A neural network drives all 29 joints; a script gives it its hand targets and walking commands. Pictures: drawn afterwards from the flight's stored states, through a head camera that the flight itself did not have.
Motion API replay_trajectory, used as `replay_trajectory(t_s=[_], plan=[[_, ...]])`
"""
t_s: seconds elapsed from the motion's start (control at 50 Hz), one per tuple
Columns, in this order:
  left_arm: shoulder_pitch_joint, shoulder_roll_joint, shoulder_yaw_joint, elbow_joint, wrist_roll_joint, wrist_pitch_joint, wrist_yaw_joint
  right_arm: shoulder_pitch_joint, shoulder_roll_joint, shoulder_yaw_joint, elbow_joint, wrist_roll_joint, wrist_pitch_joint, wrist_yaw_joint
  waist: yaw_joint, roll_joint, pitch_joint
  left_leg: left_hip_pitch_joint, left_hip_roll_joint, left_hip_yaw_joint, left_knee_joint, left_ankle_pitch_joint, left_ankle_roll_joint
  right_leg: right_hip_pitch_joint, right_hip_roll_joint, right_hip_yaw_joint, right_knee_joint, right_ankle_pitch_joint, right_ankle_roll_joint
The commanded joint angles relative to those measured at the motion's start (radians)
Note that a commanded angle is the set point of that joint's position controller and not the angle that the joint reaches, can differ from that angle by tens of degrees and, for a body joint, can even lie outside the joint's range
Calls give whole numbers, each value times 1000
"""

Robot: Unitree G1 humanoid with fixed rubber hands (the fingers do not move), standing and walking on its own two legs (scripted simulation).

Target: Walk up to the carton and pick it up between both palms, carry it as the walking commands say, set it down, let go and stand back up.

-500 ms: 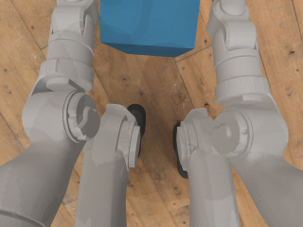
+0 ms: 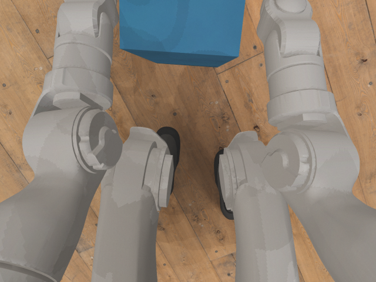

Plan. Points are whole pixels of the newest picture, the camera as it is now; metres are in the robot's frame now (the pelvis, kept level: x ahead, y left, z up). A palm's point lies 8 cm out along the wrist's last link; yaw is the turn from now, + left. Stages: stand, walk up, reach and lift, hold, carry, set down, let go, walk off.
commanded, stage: set down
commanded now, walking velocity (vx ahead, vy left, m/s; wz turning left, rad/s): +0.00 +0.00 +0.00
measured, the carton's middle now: out of the picture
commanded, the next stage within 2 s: let go in 1.88 s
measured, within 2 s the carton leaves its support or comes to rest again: neither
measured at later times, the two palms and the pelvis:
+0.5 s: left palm out of the picture +0.55 +0.18 -0.16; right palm out of the picture +0.56 -0.11 -0.15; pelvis +0.00 +0.00 +0.01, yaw -1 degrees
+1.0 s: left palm out of the picture +0.55 +0.20 -0.05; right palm out of the picture +0.56 -0.11 -0.05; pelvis +0.01 +0.00 +0.07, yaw +0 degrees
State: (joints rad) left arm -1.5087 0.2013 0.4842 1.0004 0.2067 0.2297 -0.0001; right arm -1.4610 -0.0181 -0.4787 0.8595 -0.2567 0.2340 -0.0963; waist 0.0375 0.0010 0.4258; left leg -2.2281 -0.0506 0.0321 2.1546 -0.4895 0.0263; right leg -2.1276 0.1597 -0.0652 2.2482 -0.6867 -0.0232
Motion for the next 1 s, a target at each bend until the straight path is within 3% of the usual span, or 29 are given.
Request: replay_trajectory(t_s=[0.0, 0.1, 0.2, 0.26, 0.32, 0.36, 0.46, 0.54, 0.62, 0.76, 0.88, 0.98], plan=[[-416, -780, -249, 71, -61, -1, -189, -465, 684, 298, 84, 59, -2, 187, -23, -54, -883, 571, -73, -70, -83, 118, 6, 230, -1, 90, -251, 160, 27], [-407, -707, -232, 69, -57, -12, -169, -454, 600, 273, 85, 57, -13, 174, -23, -47, -894, 593, -72, -72, -82, 119, -1, 237, -6, 86, -247, 160, 31], [-387, -533, -204, 58, -57, -33, -122, -420, 408, 222, 82, 58, -33, 132, -24, -35, -923, 631, -65, -70, -85, 125, -14, 268, -10, 82, -246, 172, 41], [-369, -322, -169, 47, -53, -53, -66, -384, 197, 170, 74, 60, -52, 81, -23, -23, -958, 670, -58, -66, -90, 136, -27, 305, -14, 79, -249, 187, 48], [-334, 2, -115, 62, -49, -87, 19, -342, -103, 131, 55, 92, -79, -3, -22, -16, -1028, 724, -47, -61, -96, 174, -39, 365, -18, 76, -255, 220, 57], [-312, 152, -133, 58, -104, -114, 72, -316, -245, 137, 53, 136, -99, -54, -30, -4, -1085, 755, -38, -56, -97, 231, -43, 383, -19, 73, -256, 260, 55], [-318, 216, -224, 55, -226, -156, 106, -299, -272, 252, 91, 266, -122, -59, 1, 17, -1185, 850, -15, -75, -91, 371, -28, 315, -31, 70, -240, 335, 55], [-305, 231, -250, 73, -276, -168, 99, -320, -272, 336, 98, 343, -130, -45, 35, -3, -1200, 828, 0, -84, -93, 386, -15, 280, -46, 79, -240, 331, 59], [-299, 247, -261, 47, -315, -172, 95, -341, -290, 380, 57, 382, -135, -52, 42, -32, -1306, 841, 7, -86, -98, 398, -7, 319, -54, 78, -250, 340, 65], [-253, 261, -262, -76, -325, -125, 110, -283, -295, 349, -72, 366, -94, -99, 12, -7, -1571, 984, -3, -64, -178, 419, -3, 452, -43, 63, -346, 355, 61], [-191, 212, -243, -73, -279, -95, 101, -199, -272, 273, -25, 300, -78, -94, -31, 46, -1433, 931, -8, -63, -296, 343, -15, 376, -42, 61, -452, 294, 50], [-148, 180, -222, -48, -240, -99, 95, -168, -242, 241, 12, 272, -88, -74, -26, 41, -1369, 916, -11, -58, -383, 324, -22, 378, -42, 58, -530, 285, 50]])
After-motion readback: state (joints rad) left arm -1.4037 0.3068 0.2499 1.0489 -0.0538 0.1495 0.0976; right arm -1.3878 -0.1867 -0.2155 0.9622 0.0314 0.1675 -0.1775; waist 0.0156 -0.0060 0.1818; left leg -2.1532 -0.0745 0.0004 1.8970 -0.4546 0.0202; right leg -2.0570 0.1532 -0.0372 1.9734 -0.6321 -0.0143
